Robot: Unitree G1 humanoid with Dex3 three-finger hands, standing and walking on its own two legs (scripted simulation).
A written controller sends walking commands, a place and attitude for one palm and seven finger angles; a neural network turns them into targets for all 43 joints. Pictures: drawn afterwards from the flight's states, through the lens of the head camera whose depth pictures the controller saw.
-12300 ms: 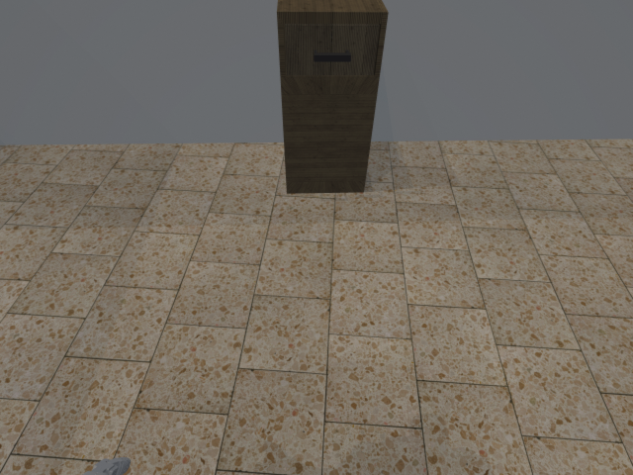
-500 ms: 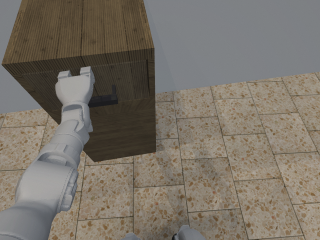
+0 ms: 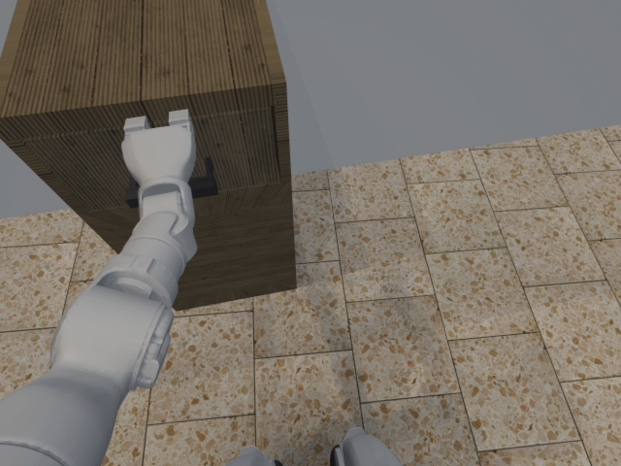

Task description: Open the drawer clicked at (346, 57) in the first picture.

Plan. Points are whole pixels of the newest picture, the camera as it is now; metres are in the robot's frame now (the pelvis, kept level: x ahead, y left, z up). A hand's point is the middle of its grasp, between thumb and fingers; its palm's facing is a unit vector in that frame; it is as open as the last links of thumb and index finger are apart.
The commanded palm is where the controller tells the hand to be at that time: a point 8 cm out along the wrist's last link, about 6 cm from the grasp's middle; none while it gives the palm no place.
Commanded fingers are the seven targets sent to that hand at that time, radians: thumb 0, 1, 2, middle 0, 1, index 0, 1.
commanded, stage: move the hooked fingers above the handle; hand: left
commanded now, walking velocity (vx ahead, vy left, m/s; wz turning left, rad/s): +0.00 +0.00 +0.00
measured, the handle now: (172, 180) +0.55 +0.16 -0.04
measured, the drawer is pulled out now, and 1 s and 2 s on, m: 0.00 0.00 0.00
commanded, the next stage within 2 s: none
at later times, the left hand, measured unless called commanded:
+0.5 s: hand (171, 177) +0.51 +0.14 +0.02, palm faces +0.06 -0.03 -1.00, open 13.6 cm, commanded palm +0.49 +0.16 +0.07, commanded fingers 0.00 -0.50 0.30 -0.30 -1.20 -0.30 -1.20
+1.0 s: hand (146, 201) +0.49 +0.18 +0.00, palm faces +0.00 -0.05 -1.00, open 13.8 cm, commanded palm +0.49 +0.17 +0.07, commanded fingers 0.00 -0.50 0.30 -0.30 -1.20 -0.30 -1.20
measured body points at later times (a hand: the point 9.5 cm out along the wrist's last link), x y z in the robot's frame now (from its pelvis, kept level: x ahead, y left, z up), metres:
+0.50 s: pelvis +0.00 -0.01 +0.00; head +0.12 -0.02 +0.43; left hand +0.51 +0.14 +0.07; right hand +0.01 -0.27 -0.14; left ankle -0.01 +0.08 -0.69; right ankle +0.00 -0.11 -0.69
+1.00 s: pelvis +0.00 +0.00 +0.00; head +0.12 +0.00 +0.43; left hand +0.48 +0.18 +0.06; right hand +0.01 -0.28 -0.13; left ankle -0.01 +0.08 -0.69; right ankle +0.00 -0.10 -0.69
